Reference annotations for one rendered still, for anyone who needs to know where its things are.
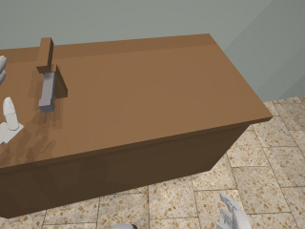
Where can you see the counter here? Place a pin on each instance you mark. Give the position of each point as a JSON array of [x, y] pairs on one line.
[[127, 114]]

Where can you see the robot right hand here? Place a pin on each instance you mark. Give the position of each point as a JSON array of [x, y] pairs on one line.
[[237, 220]]

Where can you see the robot left hand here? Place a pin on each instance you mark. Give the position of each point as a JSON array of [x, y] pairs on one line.
[[10, 129]]

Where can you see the tap lever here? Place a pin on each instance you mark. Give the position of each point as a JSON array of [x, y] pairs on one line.
[[46, 104]]

